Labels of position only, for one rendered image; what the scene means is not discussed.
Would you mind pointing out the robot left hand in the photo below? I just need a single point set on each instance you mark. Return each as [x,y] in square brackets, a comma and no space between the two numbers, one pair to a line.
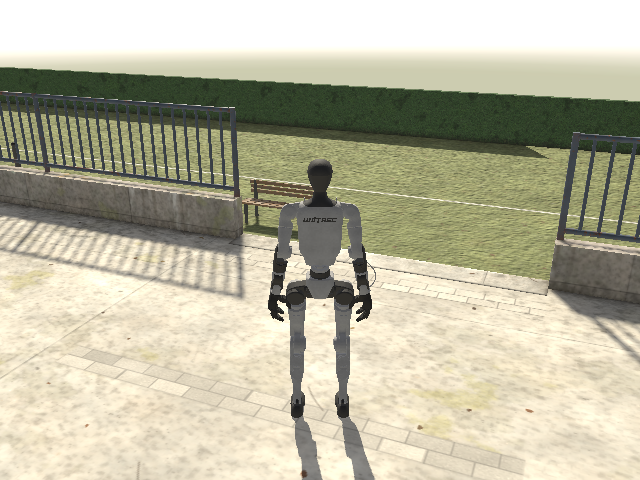
[273,306]

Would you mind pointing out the left robot upper arm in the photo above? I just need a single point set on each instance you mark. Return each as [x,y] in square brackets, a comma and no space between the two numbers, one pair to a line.
[288,212]

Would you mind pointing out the humanoid robot torso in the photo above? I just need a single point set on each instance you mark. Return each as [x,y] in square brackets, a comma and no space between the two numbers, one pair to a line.
[320,235]

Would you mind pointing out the right robot upper arm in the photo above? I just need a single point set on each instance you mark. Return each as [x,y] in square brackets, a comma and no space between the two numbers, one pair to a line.
[351,212]

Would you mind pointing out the right robot forearm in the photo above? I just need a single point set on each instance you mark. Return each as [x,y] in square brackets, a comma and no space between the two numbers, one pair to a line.
[361,273]

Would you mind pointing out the robot right hand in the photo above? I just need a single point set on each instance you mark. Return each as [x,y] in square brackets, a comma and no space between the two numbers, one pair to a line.
[366,307]

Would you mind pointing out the left robot forearm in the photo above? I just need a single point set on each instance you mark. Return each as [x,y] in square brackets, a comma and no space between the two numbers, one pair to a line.
[278,274]

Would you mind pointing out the robot left foot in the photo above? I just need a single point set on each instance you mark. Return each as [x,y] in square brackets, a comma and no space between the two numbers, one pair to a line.
[297,409]

